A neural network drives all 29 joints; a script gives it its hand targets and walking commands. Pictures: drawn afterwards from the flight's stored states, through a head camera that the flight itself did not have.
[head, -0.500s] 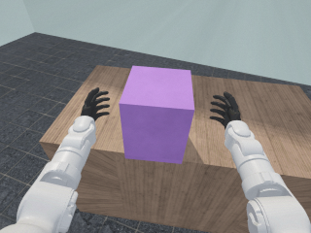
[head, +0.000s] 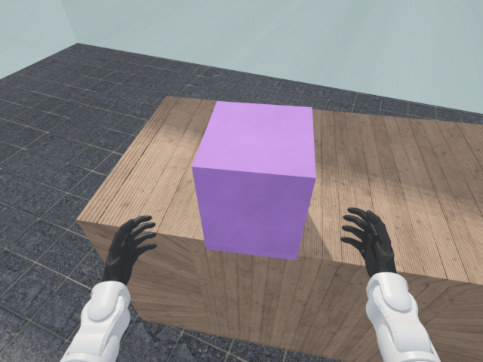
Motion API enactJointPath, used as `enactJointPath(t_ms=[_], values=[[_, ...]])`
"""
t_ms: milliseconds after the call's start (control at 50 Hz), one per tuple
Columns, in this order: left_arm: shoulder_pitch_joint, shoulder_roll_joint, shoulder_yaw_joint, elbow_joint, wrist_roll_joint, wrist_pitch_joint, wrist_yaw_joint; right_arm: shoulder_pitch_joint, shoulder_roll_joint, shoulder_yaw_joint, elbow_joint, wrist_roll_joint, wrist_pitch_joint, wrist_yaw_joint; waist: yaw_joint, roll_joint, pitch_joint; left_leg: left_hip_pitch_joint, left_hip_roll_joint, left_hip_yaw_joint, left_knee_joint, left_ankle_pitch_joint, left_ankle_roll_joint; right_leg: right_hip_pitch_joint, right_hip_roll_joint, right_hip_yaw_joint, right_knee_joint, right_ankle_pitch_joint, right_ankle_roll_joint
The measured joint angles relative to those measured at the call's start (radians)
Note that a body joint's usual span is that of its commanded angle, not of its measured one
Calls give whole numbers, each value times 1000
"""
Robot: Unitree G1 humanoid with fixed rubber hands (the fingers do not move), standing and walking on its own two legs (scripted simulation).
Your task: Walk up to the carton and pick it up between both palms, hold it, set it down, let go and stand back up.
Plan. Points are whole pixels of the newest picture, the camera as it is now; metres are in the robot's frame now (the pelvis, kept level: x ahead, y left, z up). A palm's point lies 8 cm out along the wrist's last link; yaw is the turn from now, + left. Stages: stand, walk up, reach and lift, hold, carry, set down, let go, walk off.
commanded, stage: set down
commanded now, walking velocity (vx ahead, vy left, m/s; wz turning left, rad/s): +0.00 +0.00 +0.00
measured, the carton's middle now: (256, 181) +0.48 +0.00 +0.03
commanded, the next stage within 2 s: let go in 1.18 s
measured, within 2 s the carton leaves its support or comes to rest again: neither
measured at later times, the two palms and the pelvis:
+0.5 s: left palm (127, 303) +0.23 +0.22 -0.02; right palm (393, 322) +0.22 -0.22 -0.02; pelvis +0.02 +0.00 +0.01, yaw -1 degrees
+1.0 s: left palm (122, 325) +0.20 +0.23 -0.04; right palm (385, 342) +0.20 -0.21 -0.05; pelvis +0.05 +0.01 +0.01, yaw -2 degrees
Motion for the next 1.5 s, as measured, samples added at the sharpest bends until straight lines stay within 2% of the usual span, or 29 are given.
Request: enactJointPath(t_ms=[20, 60, 120, 160, 240, 340, 400, 480, 580, 660, 720, 800, 900, 1020, 1160, 1280, 1500], values=[[-17, -16, 29, -6, 35, 48, -18, -30, 2, 18, 37, 9, 15, -5, -2, -1, 9, 42, 0, -2, -24, 9, 15, 41, 2, 0, -23, 9, -4], [-13, -50, 82, -23, 120, 155, -70, -37, 15, 63, 101, 18, 39, -24, -5, -9, 26, 145, 2, -6, -94, 24, 1, 147, 5, 3, -98, 30, -4], [50, -95, 124, -10, 229, 281, -149, 44, 50, 119, 190, 3, 40, -60, -3, -20, 44, 277, 8, -7, -178, 44, -3, 284, 12, 7, -197, 57, -3], [114, -111, 120, -4, 260, 330, -167, 131, 80, 111, 212, -20, 34, -73, 4, -24, 62, 318, 13, -1, -193, 40, -3, 326, 16, 13, -218, 60, -5], [227, -109, 76, 0, 272, 323, -125, 279, 106, 39, 218, -90, -1, -50, 14, -30, 133, 320, 16, 9, -163, 19, -3, 324, 19, 20, -184, 41, -6], [306, -60, 20, -107, 196, 234, -4, 380, 73, -39, 86, -103, -35, 10, 14, -35, 185, 239, 11, 14, -114, 6, -1, 233, 13, 20, -115, 16, -4], [278, -26, 6, -125, 156, 189, 31, 352, 39, -57, 34, -97, -50, 36, 7, -34, 163, 187, 9, 19, -101, 5, 0, 175, 10, 24, -92, 11, -3], [200, -25, 35, -76, 163, 209, 8, 256, 2, -22, 78, -70, -49, 45, -5, -30, 136, 192, 8, 24, -120, 6, 3, 177, 10, 30, -107, 11, -2], [203, -64, 86, -128, 209, 251, -45, 250, 6, 62, 86, -17, -69, 21, -3, -22, 100, 254, 9, 16, -168, 13, 1, 248, 11, 25, -170, 25, 0], [220, -88, 105, -103, 241, 265, -82, 263, 29, 89, 120, -35, -85, 4, -2, -14, 85, 302, 7, 11, -191, 10, 4, 303, 9, 21, -207, 27, 3], [244, -92, 106, -80, 248, 276, -90, 276, 44, 80, 128, -57, -84, -7, -4, -11, 95, 328, 3, 11, -198, 6, 8, 331, 5, 21, -216, 24, 7], [283, -89, 97, -77, 263, 299, -79, 295, 41, 55, 138, -82, -71, -3, -2, -9, 126, 345, 1, 16, -201, 1, 13, 348, 3, 26, -221, 21, 11], [327, -103, 87, -97, 295, 324, -50, 318, 1, 43, 186, -88, -67, 31, 5, -7, 168, 340, 2, 24, -197, -3, 17, 345, 3, 32, -228, 26, 15], [360, -101, 68, -154, 288, 262, -9, 354, -27, 22, 172, -72, -138, 65, 8, -7, 163, 294, 6, 28, -181, -9, 17, 300, 6, 36, -218, 26, 16], [297, -98, 88, -86, 293, 250, -15, 306, -35, 15, 241, -71, -187, 82, 5, -8, 131, 297, 11, 32, -185, -6, 12, 299, 12, 40, -217, 29, 10], [259, -120, 100, 0, 324, 334, -31, 272, -38, 17, 326, -94, -139, 86, 6, -7, 121, 325, 15, 29, -195, -1, 6, 325, 15, 36, -223, 30, 4], [284, -121, 107, 26, 348, 405, -29, 297, -27, -4, 347, -157, -91, 90, 9, -15, 145, 301, 22, 23, -187, 6, -8, 294, 21, 25, -195, 25, -9]])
